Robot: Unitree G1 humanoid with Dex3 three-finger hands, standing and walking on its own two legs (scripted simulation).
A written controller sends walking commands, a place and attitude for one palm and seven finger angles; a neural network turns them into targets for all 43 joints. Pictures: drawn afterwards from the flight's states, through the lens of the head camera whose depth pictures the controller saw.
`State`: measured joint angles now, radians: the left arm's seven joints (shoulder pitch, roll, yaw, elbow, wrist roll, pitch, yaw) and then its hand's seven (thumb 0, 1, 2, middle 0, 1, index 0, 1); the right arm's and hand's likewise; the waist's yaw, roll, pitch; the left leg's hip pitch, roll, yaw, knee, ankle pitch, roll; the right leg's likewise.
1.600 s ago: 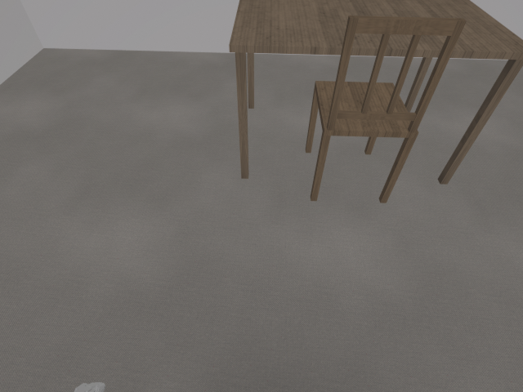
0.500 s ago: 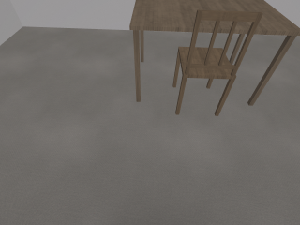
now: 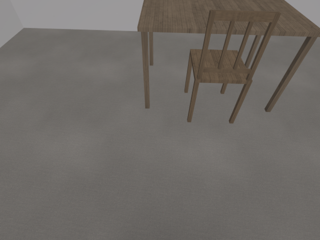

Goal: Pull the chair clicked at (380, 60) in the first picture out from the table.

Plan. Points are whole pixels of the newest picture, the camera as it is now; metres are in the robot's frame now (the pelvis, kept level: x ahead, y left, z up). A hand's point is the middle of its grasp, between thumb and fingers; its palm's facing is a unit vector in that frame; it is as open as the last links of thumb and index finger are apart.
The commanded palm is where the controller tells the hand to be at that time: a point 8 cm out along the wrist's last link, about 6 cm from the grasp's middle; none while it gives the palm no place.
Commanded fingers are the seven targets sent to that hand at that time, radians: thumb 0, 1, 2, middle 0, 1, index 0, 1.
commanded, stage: walk to a spot facing it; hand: left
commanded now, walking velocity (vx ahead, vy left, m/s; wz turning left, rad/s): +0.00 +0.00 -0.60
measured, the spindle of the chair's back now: (225, 46) +1.19 -0.33 -0.09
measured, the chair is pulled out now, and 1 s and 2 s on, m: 0.00 0.00 0.00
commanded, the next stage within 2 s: none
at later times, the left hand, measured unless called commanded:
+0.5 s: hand out of the picture +0.04 +0.16 -0.17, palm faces -0.18 -0.96 -0.23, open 7.4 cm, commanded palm none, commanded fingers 0.00 0.90 0.90 -0.20 -0.30 -0.20 -0.30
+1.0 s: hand (115, 199) +0.27 +0.16 -0.18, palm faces -0.48 -0.85 -0.20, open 7.4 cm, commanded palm none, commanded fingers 0.00 0.90 0.90 -0.20 -0.30 -0.20 -0.30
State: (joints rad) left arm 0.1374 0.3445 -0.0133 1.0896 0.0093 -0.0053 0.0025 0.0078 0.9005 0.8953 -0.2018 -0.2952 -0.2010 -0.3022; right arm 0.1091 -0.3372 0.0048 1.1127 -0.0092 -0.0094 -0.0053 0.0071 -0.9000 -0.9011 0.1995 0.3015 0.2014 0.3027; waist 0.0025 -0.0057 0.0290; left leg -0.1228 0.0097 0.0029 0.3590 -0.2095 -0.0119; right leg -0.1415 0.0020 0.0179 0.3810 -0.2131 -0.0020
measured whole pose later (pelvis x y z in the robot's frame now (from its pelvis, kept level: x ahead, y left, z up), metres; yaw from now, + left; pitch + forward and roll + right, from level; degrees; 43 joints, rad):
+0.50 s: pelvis -0.02 -0.03 -0.01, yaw -14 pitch +1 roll +1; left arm 0.31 0.18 0.03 0.94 0.02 0.02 -0.01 0.01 0.90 0.90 -0.20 -0.30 -0.20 -0.30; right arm 0.16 -0.23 -0.05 0.96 -0.02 0.05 0.00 0.01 -0.90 -0.90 0.20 0.30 0.20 0.30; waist 0.03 0.02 0.06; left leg -0.47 0.05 0.02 1.07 -0.36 -0.06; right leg -0.29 0.07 0.05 0.51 -0.24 -0.07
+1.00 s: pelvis +0.11 +0.01 +0.00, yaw -33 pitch +1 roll -2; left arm 0.25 0.30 0.10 0.94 0.04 0.03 -0.05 0.01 0.91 0.90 -0.19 -0.29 -0.19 -0.30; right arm 0.34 -0.16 -0.01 0.95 -0.02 -0.07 -0.03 0.00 -0.90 -0.90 0.20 0.30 0.20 0.30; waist 0.02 -0.06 0.00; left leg -0.06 0.06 0.15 0.38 -0.32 0.01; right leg -0.62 -0.04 -0.01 1.16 -0.24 0.02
